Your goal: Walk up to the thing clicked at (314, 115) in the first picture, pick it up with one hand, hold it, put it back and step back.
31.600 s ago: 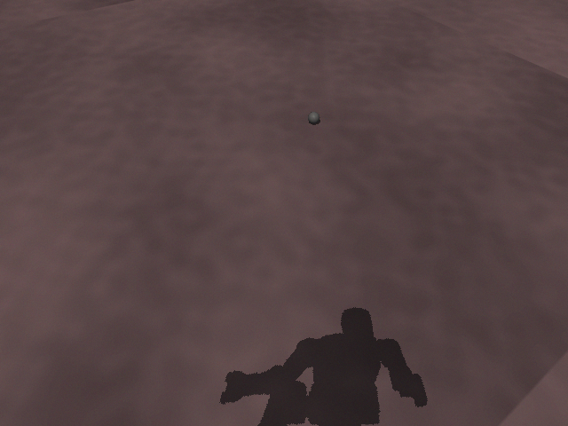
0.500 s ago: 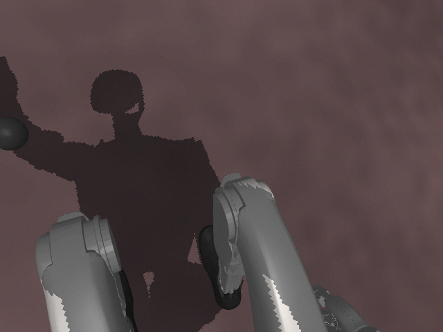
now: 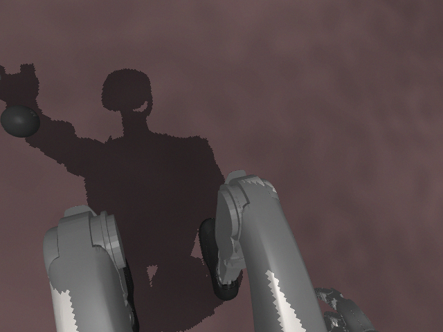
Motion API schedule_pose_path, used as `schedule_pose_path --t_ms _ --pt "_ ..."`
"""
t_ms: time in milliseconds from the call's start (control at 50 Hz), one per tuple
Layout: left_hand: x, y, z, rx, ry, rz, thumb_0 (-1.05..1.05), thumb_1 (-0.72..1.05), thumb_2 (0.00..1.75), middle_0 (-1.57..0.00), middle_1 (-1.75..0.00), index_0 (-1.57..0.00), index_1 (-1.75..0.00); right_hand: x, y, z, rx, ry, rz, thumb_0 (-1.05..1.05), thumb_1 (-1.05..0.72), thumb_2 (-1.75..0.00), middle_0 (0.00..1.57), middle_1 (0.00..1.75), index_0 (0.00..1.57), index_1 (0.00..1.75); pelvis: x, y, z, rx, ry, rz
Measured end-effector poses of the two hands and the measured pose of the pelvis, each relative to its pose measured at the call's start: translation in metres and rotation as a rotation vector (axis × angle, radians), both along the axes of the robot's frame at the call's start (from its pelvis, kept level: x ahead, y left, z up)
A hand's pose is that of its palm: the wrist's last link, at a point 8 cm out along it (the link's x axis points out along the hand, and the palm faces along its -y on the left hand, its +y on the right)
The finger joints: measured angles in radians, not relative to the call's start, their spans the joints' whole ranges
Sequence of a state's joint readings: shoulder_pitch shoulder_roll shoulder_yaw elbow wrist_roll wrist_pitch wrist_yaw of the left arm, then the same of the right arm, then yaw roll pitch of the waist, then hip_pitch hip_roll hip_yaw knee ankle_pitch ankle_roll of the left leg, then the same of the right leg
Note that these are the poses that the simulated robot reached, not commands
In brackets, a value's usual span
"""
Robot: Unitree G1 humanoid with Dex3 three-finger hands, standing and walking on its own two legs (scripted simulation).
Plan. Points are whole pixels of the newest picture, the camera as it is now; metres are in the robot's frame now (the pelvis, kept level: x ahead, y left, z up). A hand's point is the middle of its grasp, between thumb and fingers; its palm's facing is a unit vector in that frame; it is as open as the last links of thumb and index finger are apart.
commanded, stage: home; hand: left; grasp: from above
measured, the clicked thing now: (20, 121) +0.53 +0.29 -0.31
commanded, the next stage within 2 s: none
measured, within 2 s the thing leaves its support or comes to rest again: neither
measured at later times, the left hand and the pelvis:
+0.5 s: hand out of the picture +0.45 +0.30 -0.06, palm faces -0.38 -0.38 -0.84, open 9.7 cm; pelvis +0.02 +0.01 +0.07, yaw +2 degrees
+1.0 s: hand out of the picture +0.28 +0.23 +0.15, palm faces +0.02 -0.92 -0.40, open 7.4 cm; pelvis +0.04 +0.00 +0.25, yaw +7 degrees
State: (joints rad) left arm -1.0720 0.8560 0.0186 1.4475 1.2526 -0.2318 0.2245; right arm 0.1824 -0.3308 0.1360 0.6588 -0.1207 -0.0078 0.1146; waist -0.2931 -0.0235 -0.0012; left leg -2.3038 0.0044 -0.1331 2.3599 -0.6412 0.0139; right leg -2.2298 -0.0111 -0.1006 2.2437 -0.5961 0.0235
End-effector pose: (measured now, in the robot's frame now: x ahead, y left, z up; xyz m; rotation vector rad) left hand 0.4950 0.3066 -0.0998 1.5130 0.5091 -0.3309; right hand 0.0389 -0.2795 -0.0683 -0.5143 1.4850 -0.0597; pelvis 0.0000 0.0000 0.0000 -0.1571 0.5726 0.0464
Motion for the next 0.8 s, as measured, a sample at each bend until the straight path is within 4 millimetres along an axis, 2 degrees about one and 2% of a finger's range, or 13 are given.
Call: schedule_pose_path --t_ms 80,160,260,360,460,600,700,800 --pt "0.007 -0.003 -0.02 -0.015 -0.034 -0.021 0.0 -0.52 1.01 -0.09 -1.0 -0.09 -1.02 -0.013 0.008 -0.007 0.002 0.041 -0.01 0.0 -0.91 -0.9 0.2 0.3 0.2 0.3 0.002 0.002 -0.011 -0.011 -0.002 -0.002" --pt "0.017 -0.005 -0.022 -0.018 -0.121 -0.022 0.0 -0.48 1.0 -0.13 -0.96 -0.12 -0.97 -0.019 0.016 -0.013 0.018 0.053 -0.037 0.01 -0.91 -0.9 0.2 0.3 0.2 0.3 0.005 0.004 -0.016 -0.016 0.009 -0.003" --pt "0.023 0.0 0.002 -0.02 -0.213 0.056 0.0 -0.33 0.97 -0.2 -0.84 -0.18 -0.85 -0.011 0.025 -0.014 0.054 0.021 -0.076 0.01 -0.9 -0.89 0.2 0.3 0.2 0.3 0.011 0.005 -0.01 -0.01 0.04 -0.001" --pt "0.012 0.012 0.041 -0.043 -0.181 0.18 0.0 -0.08 0.95 -0.23 -0.7 -0.21 -0.71 0.009 0.029 -0.006 0.108 -0.033 -0.103 0.01 -0.9 -0.89 0.2 0.3 0.2 0.3 0.016 0.006 0.014 0.0 0.074 0.005" --pt "-0.025 0.014 0.084 -0.152 -0.097 0.288 0.0 0.22 0.94 -0.24 -0.57 -0.22 -0.59 0.038 0.03 0.016 0.154 -0.091 -0.099 0.01 -0.9 -0.89 0.2 0.3 0.2 0.3 0.02 0.007 0.053 0.017 0.081 0.014" --pt "-0.091 0.001 0.138 -0.419 -0.056 0.387 0.0 0.63 0.95 -0.23 -0.44 -0.23 -0.45 0.095 0.023 0.065 0.143 -0.237 -0.031 0.01 -0.9 -0.9 0.2 0.3 0.2 0.3 0.019 0.005 0.105 0.04 0.05 0.029" --pt "-0.134 -0.004 0.176 -0.547 -0.103 0.483 0.0 0.79 0.92 -0.22 -0.36 -0.22 -0.37 0.141 0.025 0.107 0.134 -0.386 0.018 0.01 -0.91 -0.9 0.2 0.3 0.2 0.3 0.018 0.002 0.139 0.052 0.008 0.046" --pt "-0.174 -0.008 0.211 -0.646 -0.101 0.629 0.01 0.86 0.91 -0.22 -0.32 -0.21 -0.33 0.178 0.038 0.153 0.157 -0.532 0.045 0.01 -0.91 -0.9 0.2 0.3 0.2 0.3 0.019 0.0 0.175 0.063 -0.04 0.06"
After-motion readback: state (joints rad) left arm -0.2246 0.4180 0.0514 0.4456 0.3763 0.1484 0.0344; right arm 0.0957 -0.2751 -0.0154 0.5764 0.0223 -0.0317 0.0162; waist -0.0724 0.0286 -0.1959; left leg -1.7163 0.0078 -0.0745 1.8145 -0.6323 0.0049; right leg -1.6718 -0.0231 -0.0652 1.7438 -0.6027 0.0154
